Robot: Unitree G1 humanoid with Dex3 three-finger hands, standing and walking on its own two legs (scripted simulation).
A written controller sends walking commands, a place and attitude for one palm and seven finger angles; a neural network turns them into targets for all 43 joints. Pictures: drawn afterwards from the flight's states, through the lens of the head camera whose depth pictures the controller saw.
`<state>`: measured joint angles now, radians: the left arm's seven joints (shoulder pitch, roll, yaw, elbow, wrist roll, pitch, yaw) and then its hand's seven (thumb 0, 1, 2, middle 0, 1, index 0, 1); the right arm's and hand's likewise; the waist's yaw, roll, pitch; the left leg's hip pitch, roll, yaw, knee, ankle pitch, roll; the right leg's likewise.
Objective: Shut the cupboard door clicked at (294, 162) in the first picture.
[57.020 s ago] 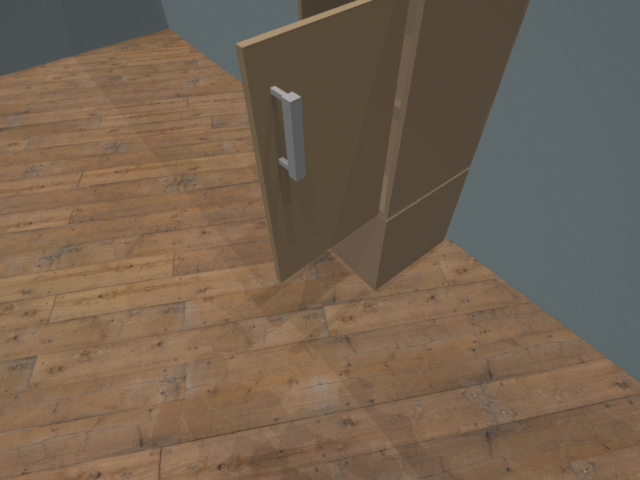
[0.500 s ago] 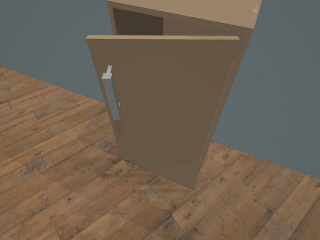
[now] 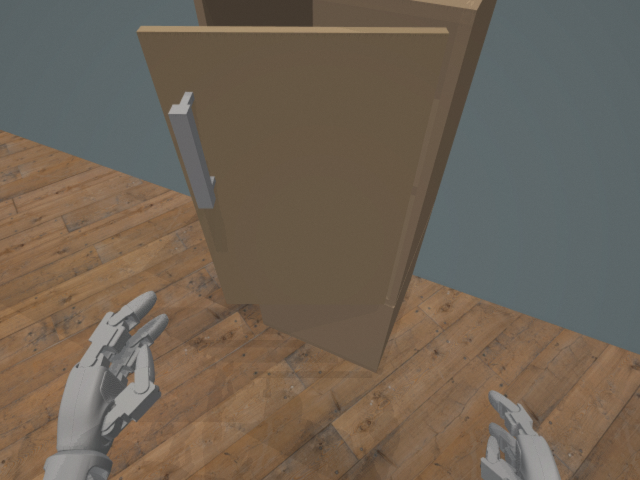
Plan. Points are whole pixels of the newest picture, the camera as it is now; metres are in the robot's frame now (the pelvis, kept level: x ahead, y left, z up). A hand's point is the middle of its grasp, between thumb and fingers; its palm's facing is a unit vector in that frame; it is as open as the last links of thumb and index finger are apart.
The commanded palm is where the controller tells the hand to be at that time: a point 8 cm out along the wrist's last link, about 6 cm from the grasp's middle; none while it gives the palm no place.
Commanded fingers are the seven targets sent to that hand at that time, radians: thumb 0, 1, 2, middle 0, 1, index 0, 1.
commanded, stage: raise the hand and make a fist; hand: left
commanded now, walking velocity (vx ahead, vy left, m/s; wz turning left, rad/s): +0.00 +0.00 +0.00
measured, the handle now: (197, 152) +0.51 +0.20 +0.15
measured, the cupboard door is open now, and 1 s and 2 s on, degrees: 25 25 25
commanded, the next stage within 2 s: bring the fist close to the handle in 1.64 s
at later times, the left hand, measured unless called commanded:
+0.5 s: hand (125, 404) +0.19 +0.21 +0.06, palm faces +0.05 -1.00 -0.04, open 4.4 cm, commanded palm +0.16 +0.26 +0.07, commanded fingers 0.00 0.90 0.90 -0.92 -1.08 -0.92 -1.08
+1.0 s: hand (99, 360) +0.22 +0.23 +0.12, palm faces +0.07 -1.00 -0.05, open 3.1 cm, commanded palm +0.19 +0.28 +0.13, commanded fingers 0.00 0.90 0.90 -1.30 -1.50 -1.30 -1.50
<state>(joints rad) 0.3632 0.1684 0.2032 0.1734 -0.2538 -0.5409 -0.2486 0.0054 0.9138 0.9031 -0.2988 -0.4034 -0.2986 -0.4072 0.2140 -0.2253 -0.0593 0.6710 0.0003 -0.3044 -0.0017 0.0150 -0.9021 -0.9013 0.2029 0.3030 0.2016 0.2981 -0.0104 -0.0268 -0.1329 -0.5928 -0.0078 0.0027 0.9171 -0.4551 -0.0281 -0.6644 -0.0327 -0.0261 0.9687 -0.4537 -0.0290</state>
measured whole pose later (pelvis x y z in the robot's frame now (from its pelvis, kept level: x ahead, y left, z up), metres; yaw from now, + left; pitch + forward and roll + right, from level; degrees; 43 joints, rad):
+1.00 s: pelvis +0.00 +0.04 +0.02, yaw +1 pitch +4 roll -2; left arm 0.37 0.24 0.16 -0.22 -0.26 -0.13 -0.19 0.02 0.90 0.90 -1.20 -1.39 -1.20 -1.39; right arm 0.25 -0.23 0.06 0.50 0.02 -0.26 -0.06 0.02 -0.90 -0.90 0.20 0.30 0.20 0.30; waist 0.04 0.04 -0.08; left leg -0.48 -0.01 -0.05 0.86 -0.45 0.01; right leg -0.49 -0.03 -0.06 0.81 -0.39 0.01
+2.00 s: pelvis +0.00 +0.02 +0.03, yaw +1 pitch +1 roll +0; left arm 0.07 0.20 0.11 -0.04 -0.22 -0.03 -0.15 0.02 0.90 0.90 -1.31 -1.50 -1.31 -1.50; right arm 0.24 -0.24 0.06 0.61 0.03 -0.27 -0.09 0.02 -0.90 -0.90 0.20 0.30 0.20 0.30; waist 0.04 0.05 -0.02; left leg -0.33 -0.01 -0.04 0.69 -0.37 -0.01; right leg -0.36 -0.02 -0.06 0.68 -0.33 0.00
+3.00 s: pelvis +0.00 +0.02 +0.03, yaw -2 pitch +6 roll +0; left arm -0.55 0.24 0.24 0.72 -0.15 -0.19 -0.07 0.02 0.90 0.90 -1.30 -1.50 -1.30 -1.50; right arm 0.35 -0.26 0.01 0.66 0.02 -0.07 -0.04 0.02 -0.90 -0.90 0.20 0.30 0.20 0.30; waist -0.05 0.03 -0.06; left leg -0.43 0.01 0.01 0.67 -0.36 0.00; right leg -0.48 0.00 0.00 0.68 -0.30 -0.01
